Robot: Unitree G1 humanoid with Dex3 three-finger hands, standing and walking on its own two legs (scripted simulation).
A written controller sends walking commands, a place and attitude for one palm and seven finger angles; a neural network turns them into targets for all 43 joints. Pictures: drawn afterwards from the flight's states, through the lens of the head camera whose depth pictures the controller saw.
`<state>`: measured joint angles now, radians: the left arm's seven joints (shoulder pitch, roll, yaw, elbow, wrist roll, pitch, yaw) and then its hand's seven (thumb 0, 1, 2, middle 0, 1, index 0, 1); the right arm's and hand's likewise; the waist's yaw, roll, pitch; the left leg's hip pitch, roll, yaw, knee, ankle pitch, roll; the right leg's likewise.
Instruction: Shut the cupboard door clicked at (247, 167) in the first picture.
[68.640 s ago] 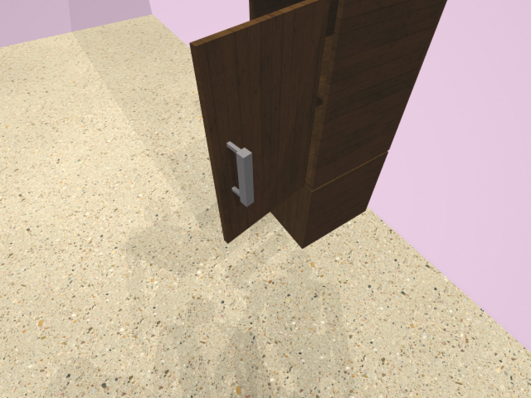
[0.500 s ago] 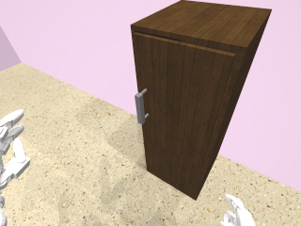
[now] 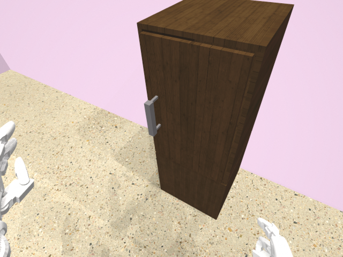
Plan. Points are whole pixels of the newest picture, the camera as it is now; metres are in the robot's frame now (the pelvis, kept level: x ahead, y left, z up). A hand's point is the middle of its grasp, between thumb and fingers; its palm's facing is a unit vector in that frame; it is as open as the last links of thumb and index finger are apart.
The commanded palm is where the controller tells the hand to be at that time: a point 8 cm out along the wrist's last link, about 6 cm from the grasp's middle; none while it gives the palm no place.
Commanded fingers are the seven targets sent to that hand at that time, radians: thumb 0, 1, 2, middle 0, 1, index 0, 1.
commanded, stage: step back with the hand held close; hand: left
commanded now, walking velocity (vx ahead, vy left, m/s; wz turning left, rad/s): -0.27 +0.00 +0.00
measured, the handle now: (154, 116) +0.63 +0.14 -0.06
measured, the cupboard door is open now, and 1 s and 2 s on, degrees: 0 0 0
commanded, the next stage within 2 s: stop stepping back and stand still in 1.60 s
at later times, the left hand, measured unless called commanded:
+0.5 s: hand (3, 207) +0.15 +0.30 +0.15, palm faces +0.45 -0.77 -0.46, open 7.4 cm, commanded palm +0.09 +0.33 +0.17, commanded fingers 0.00 0.90 0.90 -0.20 -0.30 -0.20 -0.30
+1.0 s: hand out of the picture +0.07 +0.29 +0.16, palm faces +0.47 -0.73 -0.50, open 7.4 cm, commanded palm -0.02 +0.32 +0.17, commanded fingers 0.00 0.90 0.90 -0.20 -0.30 -0.20 -0.30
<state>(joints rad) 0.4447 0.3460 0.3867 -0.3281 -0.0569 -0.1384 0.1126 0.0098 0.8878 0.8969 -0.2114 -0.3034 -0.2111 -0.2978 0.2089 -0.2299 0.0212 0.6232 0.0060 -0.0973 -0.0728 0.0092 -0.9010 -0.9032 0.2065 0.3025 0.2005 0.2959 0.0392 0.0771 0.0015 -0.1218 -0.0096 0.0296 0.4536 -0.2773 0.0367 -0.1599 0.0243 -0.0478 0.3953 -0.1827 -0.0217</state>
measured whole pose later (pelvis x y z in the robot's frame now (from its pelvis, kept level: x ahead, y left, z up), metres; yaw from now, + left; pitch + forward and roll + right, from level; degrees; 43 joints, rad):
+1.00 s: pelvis -0.13 +0.01 -0.03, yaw +5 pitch +0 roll -3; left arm 0.50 0.45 0.48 -0.50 0.00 -0.28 0.15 0.01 0.88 0.90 -0.22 -0.30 -0.21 -0.30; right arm 0.25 -0.23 -0.02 0.57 0.00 -0.09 -0.08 0.01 -0.90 -0.90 0.21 0.30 0.20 0.30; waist -0.06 0.01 0.03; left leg -0.51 0.01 0.04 0.67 -0.18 0.09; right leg -0.46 0.07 0.04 0.77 -0.23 0.03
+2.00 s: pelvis -0.38 +0.03 +0.00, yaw -3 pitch -1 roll -2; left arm 0.55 0.43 0.43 -0.48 -0.04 -0.15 0.16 0.01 0.89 0.90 -0.21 -0.30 -0.21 -0.30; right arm 0.28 -0.11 0.06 0.65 -0.01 -0.10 -0.06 0.01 -0.90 -0.90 0.21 0.30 0.20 0.30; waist -0.04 -0.02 -0.08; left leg -0.28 0.02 0.07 0.40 -0.15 0.04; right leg -0.33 0.05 -0.01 0.76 -0.39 0.02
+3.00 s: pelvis -0.40 +0.06 -0.01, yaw -4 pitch +0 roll +0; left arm 0.48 0.40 0.38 -0.38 -0.03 -0.16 0.15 0.01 0.89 0.90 -0.21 -0.30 -0.21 -0.30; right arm 0.20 -0.21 0.02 0.62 0.01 -0.07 -0.07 0.01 -0.90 -0.90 0.21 0.30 0.20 0.30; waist 0.00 -0.02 -0.04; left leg -0.31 0.04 0.10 0.54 -0.24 0.01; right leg -0.15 0.00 -0.04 0.51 -0.37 -0.01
